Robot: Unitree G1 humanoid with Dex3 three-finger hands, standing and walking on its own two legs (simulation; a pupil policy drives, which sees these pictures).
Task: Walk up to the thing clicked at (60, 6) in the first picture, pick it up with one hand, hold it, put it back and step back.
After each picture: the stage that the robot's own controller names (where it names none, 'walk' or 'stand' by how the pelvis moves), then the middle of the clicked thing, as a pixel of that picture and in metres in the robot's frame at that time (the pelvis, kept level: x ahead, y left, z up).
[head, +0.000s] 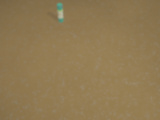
stand; (60, 13) +1.83 +0.28 -0.66
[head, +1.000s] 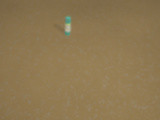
walk; (67, 26) +1.71 +0.13 -0.64
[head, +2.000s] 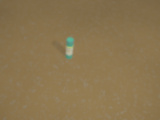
walk; (69, 48) +1.12 +0.06 -0.65
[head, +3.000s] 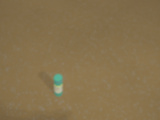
walk; (58, 85) +0.70 +0.14 -0.65
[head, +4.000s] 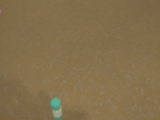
walk; (57, 109) +0.52 +0.17 -0.64
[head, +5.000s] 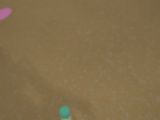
stand; (66, 117) +0.44 +0.13 -0.64
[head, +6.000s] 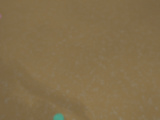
stand; out of the picture +0.41 +0.16 -0.66
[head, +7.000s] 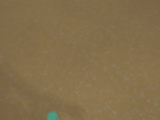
stand; out of the picture +0.40 +0.19 -0.66
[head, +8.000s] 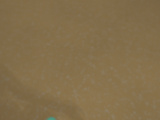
stand; out of the picture +0.38 +0.19 -0.66
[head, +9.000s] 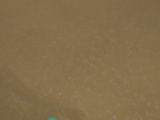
stand; out of the picture +0.39 +0.20 -0.66
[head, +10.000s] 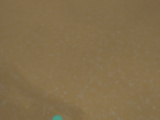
stand; out of the picture +0.40 +0.16 -0.66
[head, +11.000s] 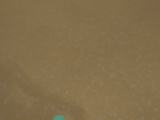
stand; out of the picture +0.40 +0.15 -0.66
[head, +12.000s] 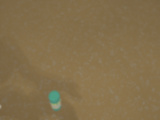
go down; (55, 101) +0.44 +0.14 -0.60
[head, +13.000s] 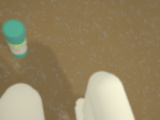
go down; (17, 42) +0.51 +0.17 -0.24
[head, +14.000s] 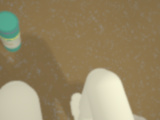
close in; (10, 35) +0.51 +0.18 -0.25
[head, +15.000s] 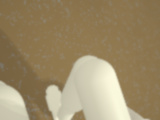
close in; out of the picture +0.50 +0.22 -0.18
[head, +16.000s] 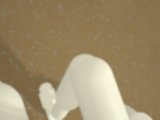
lift; out of the picture +0.47 +0.22 -0.18
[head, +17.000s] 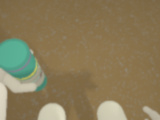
lift; (28, 71) +0.34 +0.16 +0.03
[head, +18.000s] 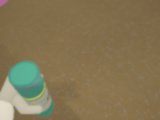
hold; (36, 94) +0.28 +0.15 +0.05
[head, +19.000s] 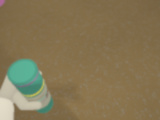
hold; (35, 91) +0.29 +0.16 +0.04
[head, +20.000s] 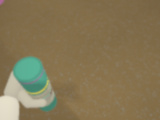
hold; (39, 88) +0.30 +0.14 +0.04
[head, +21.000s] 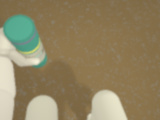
crouch; (31, 47) +0.43 +0.14 -0.02
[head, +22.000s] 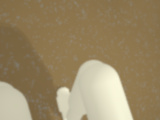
lower; out of the picture +0.47 +0.20 -0.14
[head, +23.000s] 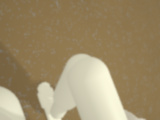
lower; out of the picture +0.46 +0.24 -0.19
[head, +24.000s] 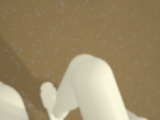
lower; out of the picture +0.46 +0.23 -0.19
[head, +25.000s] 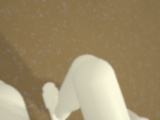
lower; out of the picture +0.45 +0.24 -0.18
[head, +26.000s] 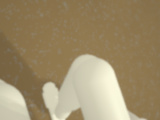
rest; out of the picture +0.45 +0.23 -0.18
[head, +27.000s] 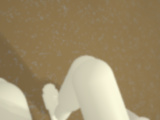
open; out of the picture +0.45 +0.21 -0.18
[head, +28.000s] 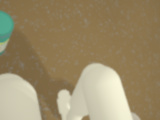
stand; out of the picture +0.45 +0.19 -0.20
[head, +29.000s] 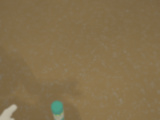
stand; (58, 112) +0.40 +0.12 -0.56
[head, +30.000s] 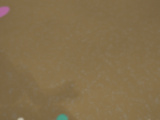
stand; out of the picture +0.39 +0.12 -0.60
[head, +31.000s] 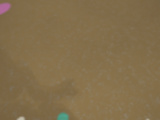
stand; out of the picture +0.39 +0.11 -0.60
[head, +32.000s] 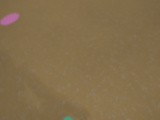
stand; out of the picture +0.41 +0.11 -0.65
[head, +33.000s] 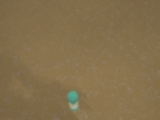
walk; (73, 101) +0.45 +0.07 -0.63
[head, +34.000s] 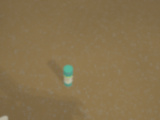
walk; (68, 76) +0.65 +0.07 -0.63
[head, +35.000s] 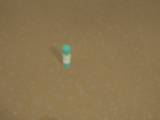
walk; (66, 56) +0.95 +0.11 -0.64
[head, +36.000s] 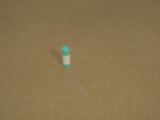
stand; (66, 57) +1.00 +0.15 -0.65
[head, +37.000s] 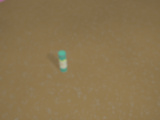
stand; (62, 61) +0.99 +0.18 -0.66
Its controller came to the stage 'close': yes
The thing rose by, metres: 0.69
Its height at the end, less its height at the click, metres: +0.00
